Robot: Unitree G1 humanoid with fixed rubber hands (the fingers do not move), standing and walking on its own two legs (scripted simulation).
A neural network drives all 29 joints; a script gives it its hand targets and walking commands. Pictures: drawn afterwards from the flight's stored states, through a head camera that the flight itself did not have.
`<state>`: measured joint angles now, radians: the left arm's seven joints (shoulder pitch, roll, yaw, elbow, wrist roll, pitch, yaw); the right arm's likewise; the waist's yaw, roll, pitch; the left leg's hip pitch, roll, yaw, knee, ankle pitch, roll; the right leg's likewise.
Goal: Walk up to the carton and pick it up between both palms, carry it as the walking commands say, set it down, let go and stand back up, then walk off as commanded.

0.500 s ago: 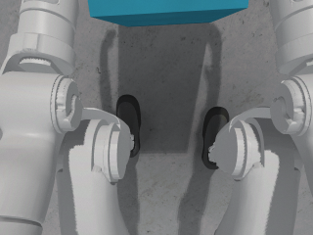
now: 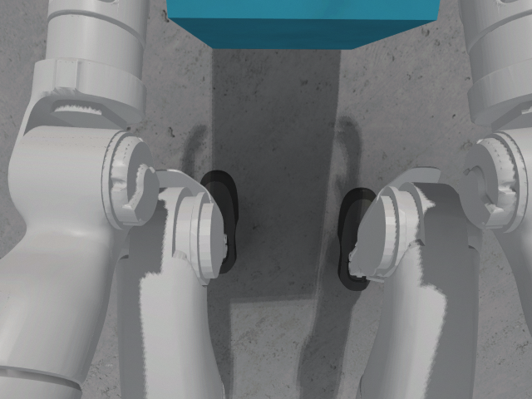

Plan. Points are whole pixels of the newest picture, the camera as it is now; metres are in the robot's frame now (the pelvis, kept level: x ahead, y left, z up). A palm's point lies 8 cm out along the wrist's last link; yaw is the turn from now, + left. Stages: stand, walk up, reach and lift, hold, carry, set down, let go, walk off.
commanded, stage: reach and lift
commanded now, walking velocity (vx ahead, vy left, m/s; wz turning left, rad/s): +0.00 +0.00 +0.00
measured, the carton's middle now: out of the picture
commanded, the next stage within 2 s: none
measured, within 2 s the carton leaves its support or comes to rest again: neither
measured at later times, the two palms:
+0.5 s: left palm out of the picture +0.57 +0.14 -0.06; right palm out of the picture +0.58 -0.16 -0.07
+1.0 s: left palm out of the picture +0.55 +0.13 +0.01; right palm out of the picture +0.55 -0.17 +0.01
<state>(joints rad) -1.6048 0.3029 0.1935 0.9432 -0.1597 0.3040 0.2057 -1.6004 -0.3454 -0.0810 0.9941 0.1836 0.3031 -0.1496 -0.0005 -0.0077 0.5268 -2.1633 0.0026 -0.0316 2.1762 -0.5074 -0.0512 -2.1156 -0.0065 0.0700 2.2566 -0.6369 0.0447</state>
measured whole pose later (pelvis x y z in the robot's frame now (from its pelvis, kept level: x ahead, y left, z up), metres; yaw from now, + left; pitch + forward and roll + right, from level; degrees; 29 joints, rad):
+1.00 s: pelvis -0.02 +0.01 +0.07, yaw -2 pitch +20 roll +0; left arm -1.44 0.17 0.36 0.67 0.01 0.49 0.21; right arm -1.54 -0.34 -0.11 0.91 0.18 0.44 -0.11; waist 0.00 -0.01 0.53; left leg -1.85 -0.01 -0.05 1.99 -0.49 -0.05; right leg -1.81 0.01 0.05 2.04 -0.58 0.05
